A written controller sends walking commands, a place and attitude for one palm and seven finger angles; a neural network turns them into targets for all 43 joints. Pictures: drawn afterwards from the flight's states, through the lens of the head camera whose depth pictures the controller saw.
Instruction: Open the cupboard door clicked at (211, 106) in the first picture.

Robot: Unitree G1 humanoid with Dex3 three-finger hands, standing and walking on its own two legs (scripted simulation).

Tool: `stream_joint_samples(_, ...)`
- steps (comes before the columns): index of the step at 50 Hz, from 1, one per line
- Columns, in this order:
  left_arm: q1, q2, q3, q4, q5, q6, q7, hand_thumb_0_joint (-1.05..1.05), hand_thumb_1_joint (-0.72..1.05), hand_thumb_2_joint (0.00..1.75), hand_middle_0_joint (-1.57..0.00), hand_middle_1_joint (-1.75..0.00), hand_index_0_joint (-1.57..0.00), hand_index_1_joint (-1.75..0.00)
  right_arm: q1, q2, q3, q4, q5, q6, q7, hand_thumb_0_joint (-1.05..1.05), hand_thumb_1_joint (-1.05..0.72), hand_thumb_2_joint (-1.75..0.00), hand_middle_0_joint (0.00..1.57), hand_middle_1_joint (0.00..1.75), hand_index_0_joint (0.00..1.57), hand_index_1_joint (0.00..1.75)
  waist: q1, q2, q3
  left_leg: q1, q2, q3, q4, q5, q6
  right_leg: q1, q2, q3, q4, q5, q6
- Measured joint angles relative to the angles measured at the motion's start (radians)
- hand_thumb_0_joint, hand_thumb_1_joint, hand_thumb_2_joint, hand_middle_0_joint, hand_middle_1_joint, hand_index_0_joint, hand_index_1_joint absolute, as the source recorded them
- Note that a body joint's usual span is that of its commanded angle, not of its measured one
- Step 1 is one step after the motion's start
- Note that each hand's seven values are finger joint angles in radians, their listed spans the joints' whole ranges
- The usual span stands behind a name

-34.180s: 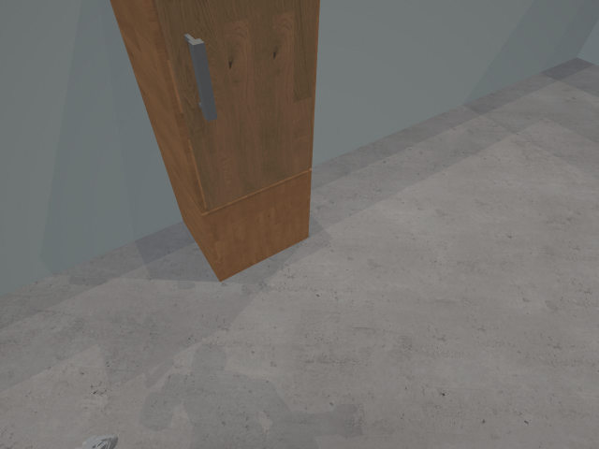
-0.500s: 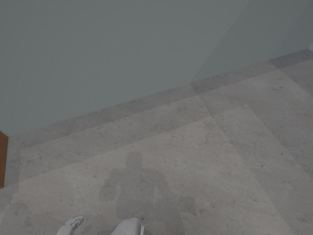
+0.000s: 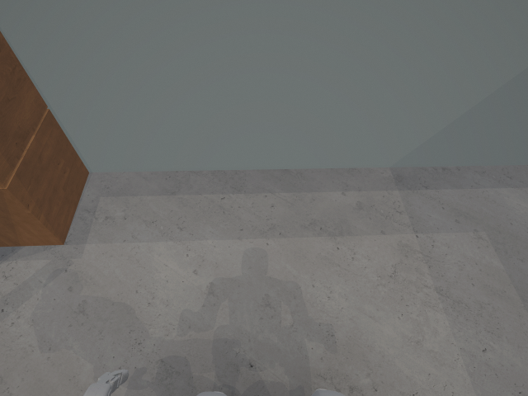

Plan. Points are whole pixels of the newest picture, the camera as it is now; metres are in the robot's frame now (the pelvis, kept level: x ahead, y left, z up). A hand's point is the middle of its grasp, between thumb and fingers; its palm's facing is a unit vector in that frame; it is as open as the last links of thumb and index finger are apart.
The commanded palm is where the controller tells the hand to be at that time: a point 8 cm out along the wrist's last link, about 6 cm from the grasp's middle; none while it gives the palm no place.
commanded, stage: turn to face it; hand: left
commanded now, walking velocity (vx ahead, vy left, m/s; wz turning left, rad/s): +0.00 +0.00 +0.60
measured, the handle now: out of the picture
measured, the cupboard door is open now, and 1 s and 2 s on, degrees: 49 49 49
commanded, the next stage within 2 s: take the last steps up to it in 1.42 s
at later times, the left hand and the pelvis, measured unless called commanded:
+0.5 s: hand out of the picture +0.00 +0.22 -0.19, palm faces +0.34 -0.91 -0.23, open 7.4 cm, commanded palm none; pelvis +0.01 +0.00 -0.01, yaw +18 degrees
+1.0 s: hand out of the picture -0.02 +0.17 -0.16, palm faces +0.59 -0.78 -0.22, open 7.4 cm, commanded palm none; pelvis +0.04 -0.03 +0.00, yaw +37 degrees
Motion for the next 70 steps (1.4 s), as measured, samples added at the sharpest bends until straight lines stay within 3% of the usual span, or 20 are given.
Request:
stream_joint_samples(3,0.012,0.001,-0.005,-0.022,0.001,-0.023,0.002,0.01,0.9,0.9,-0.2,-0.29,-0.2,-0.3,0.02,-0.002,-0.01,-0.001,0.008,0.012,0.003,0.01,-0.9,-0.9,0.2,0.3,0.21,0.3,-0.003,0.001,-0.021,-0.039,-0.024,-0.033,0.052,-0.022,-0.018,0.106,0.007,0.002,-0.245,0.09,-0.023)
stream_joint_samples(6,0.016,-0.026,-0.016,-0.019,0.011,-0.036,0.011,0.01,0.9,0.9,-0.2,-0.29,-0.2,-0.3,0.008,-0.026,-0.029,0.012,0.01,0.027,0.01,0.01,-0.91,-0.9,0.2,0.3,0.21,0.3,-0.004,0.028,-0.004,-0.133,-0.03,-0.011,0.332,-0.218,-0.029,0.112,-0.001,-0.035,-0.223,0.115,-0.058)
stream_joint_samples(8,0.03,-0.041,-0.023,-0.016,0.011,-0.034,0.016,0.01,0.9,0.9,-0.2,-0.29,-0.2,-0.3,0.0,-0.035,-0.035,0.019,0.01,0.035,0.015,0.01,-0.91,-0.9,0.2,0.29,0.21,0.3,-0.008,0.028,0.003,-0.178,-0.02,0.033,0.503,-0.233,-0.041,0.14,-0.016,-0.06,-0.243,0.111,-0.061)
stream_joint_samples(10,0.042,-0.048,-0.027,-0.008,0.011,-0.035,0.017,0.01,0.9,0.9,-0.2,-0.29,-0.2,-0.3,-0.007,-0.033,-0.035,0.021,0.012,0.037,0.02,0.01,-0.91,-0.9,0.2,0.29,0.2,0.3,-0.012,0.009,0.009,-0.18,-0.002,0.075,0.541,-0.233,-0.055,0.166,-0.036,-0.081,-0.271,0.117,-0.059)
stream_joint_samples(16,0.067,-0.049,-0.034,0.01,0.015,-0.042,0.008,0.01,0.9,0.9,-0.21,-0.3,-0.21,-0.3,-0.043,-0.022,-0.019,0.008,0.02,0.027,0.027,0.01,-0.91,-0.9,0.2,0.29,0.2,0.3,0.005,-0.049,0.029,-0.062,0.02,0.152,0.254,-0.215,-0.059,0.19,-0.095,-0.144,-0.263,0.098,-0.037)
stream_joint_samples(18,0.081,-0.042,-0.03,0.014,0.01,-0.038,0.003,0.01,0.9,0.9,-0.21,-0.3,-0.21,-0.3,-0.053,-0.024,-0.013,-0.005,0.019,0.016,0.028,0.01,-0.91,-0.9,0.2,0.29,0.2,0.3,0.009,-0.059,0.026,-0.001,0.017,0.163,0.108,-0.117,-0.045,0.171,-0.113,-0.166,-0.205,0.063,-0.022)
stream_joint_samples(19,0.091,-0.04,-0.026,0.014,0.006,-0.033,0.0,0.01,0.9,0.9,-0.21,-0.3,-0.21,-0.3,-0.053,-0.032,-0.012,-0.016,0.016,0.005,0.029,0.01,-0.91,-0.9,0.2,0.29,0.2,0.3,0.008,-0.048,0.016,0.01,0.024,0.147,0.062,-0.021,-0.013,0.137,-0.114,-0.173,-0.138,0.04,-0.012)
stream_joint_samples(22,0.072,-0.01,-0.013,0.037,0.004,0.004,0.006,0.01,0.9,0.9,-0.21,-0.3,-0.21,-0.3,-0.065,-0.016,-0.005,-0.025,0.011,-0.017,0.016,0.01,-0.91,-0.9,0.2,0.29,0.2,0.3,0.015,-0.07,0.024,-0.021,0.007,0.129,0.129,-0.076,0.033,0.008,-0.092,-0.073,0.156,-0.108,0.007)
stream_joint_samples(26,0.037,0.01,0.002,0.047,0.005,0.019,0.004,0.01,0.9,0.9,-0.2,-0.29,-0.2,-0.3,-0.044,0.0,0.004,-0.024,0.006,-0.02,-0.004,0.01,-0.91,-0.9,0.2,0.29,0.21,0.3,0.018,-0.057,0.015,0.003,0.001,0.081,0.064,-0.06,0.021,-0.084,-0.052,-0.017,0.285,-0.035,0.013)
stream_joint_samples(33,0.001,0.008,0.002,0.006,0.002,0.002,0.0,0.01,0.91,0.9,-0.2,-0.29,-0.2,-0.3,-0.006,0.004,0.003,0.001,0.0,-0.003,-0.002,0.01,-0.9,-0.9,0.2,0.3,0.21,0.3,0.006,-0.007,-0.002,0.021,-0.007,-0.009,-0.004,-0.014,0.005,-0.026,-0.005,0.004,0.037,0.004,0.004)
stream_joint_samples(37,0.005,0.004,-0.007,-0.022,0.001,-0.026,0.003,0.01,0.9,0.9,-0.2,-0.29,-0.2,-0.3,0.019,0.0,-0.009,0.003,0.009,0.01,0.002,0.01,-0.9,-0.9,0.2,0.3,0.21,0.3,-0.002,0.003,-0.022,-0.02,-0.036,-0.056,0.055,-0.04,-0.019,0.104,0.012,0.004,-0.249,0.104,-0.023)
stream_joint_samples(40,0.006,-0.028,-0.018,-0.019,0.009,-0.042,0.012,0.01,0.9,0.9,-0.2,-0.29,-0.2,-0.3,0.006,-0.025,-0.027,0.017,0.011,0.024,0.007,0.01,-0.91,-0.9,0.2,0.3,0.21,0.3,-0.005,0.037,-0.003,-0.114,-0.038,-0.025,0.335,-0.232,-0.032,0.115,0.006,-0.034,-0.229,0.11,-0.063)
stream_joint_samples(42,0.02,-0.044,-0.026,-0.016,0.008,-0.043,0.016,0.01,0.9,0.9,-0.2,-0.29,-0.2,-0.3,-0.003,-0.034,-0.033,0.026,0.011,0.031,0.012,0.01,-0.91,-0.9,0.2,0.29,0.21,0.3,-0.011,0.037,0.006,-0.162,-0.026,0.022,0.508,-0.243,-0.044,0.143,-0.009,-0.059,-0.248,0.113,-0.066)
stream_joint_samples(44,0.033,-0.053,-0.031,-0.01,0.009,-0.041,0.017,0.01,0.9,0.9,-0.2,-0.29,-0.2,-0.3,-0.011,-0.033,-0.033,0.029,0.013,0.036,0.017,0.01,-0.91,-0.9,0.2,0.29,0.2,0.3,-0.015,0.02,0.012,-0.173,-0.008,0.065,0.556,-0.236,-0.057,0.171,-0.028,-0.081,-0.274,0.119,-0.064)
stream_joint_samples(50,0.063,-0.056,-0.036,0.013,0.015,-0.044,0.009,0.01,0.9,0.9,-0.21,-0.3,-0.21,-0.3,-0.041,-0.02,-0.018,0.021,0.019,0.028,0.025,0.01,-0.91,-0.9,0.2,0.29,0.2,0.3,0.004,-0.04,0.026,-0.068,0.02,0.145,0.276,-0.222,-0.06,0.2,-0.086,-0.143,-0.272,0.1,-0.043)
stream_joint_samples(53,0.092,-0.047,-0.03,0.023,0.007,-0.038,0.003,0.01,0.9,0.9,-0.21,-0.3,-0.21,-0.3,-0.053,-0.026,-0.008,0.002,0.016,0.008,0.026,0.01,-0.91,-0.9,0.2,0.29,0.2,0.3,0.012,-0.045,0.016,0.016,0.022,0.152,0.066,-0.056,-0.022,0.165,-0.105,-0.172,-0.175,0.048,-0.021)
stream_joint_samples(56,0.082,-0.019,-0.017,0.048,0.003,-0.002,0.007,0.01,0.9,0.9,-0.21,-0.3,-0.21,-0.3,-0.068,-0.012,-0.002,-0.01,0.01,-0.016,0.014,0.01,-0.91,-0.9,0.2,0.29,0.2,0.3,0.019,-0.065,0.02,-0.015,0.006,0.139,0.116,-0.069,0.038,0.047,-0.087,-0.09,0.109,-0.117,0.001)
stream_joint_samples(60,0.058,0.0,-0.004,0.069,0.003,0.016,0.006,0.01,0.9,0.9,-0.2,-0.29,-0.2,-0.3,-0.053,0.004,0.01,-0.012,0.004,-0.025,-0.009,0.01,-0.91,-0.9,0.2,0.29,0.2,0.3,0.024,-0.051,0.008,0.007,0.006,0.105,0.06,-0.055,0.031,-0.05,-0.044,-0.034,0.27,-0.067,0.003)
stream_joint_samples(65,0.039,-0.003,-0.003,0.055,0.003,0.005,0.002,0.01,0.91,0.9,-0.2,-0.29,-0.2,-0.3,-0.029,0.017,0.02,0.011,0.001,-0.02,-0.015,0.01,-0.91,-0.9,0.2,0.29,0.21,0.3,0.024,-0.019,-0.004,0.039,0.008,0.065,-0.014,-0.011,0.027,-0.031,-0.021,-0.018,0.118,-0.03,-0.003)
stream_joint_samples(70,0.035,-0.019,-0.013,0.05,0.0,-0.014,0.002,0.01,0.91,0.9,-0.2,-0.29,-0.2,-0.3,-0.002,0.025,0.018,0.036,0.004,-0.007,-0.011,0.01,-0.9,-0.9,0.2,0.3,0.21,0.3,0.012,0.006,-0.022,0.033,0.003,0.032,0.001,-0.016,0.004,0.086,0.008,-0.028,-0.145,0.067,-0.016)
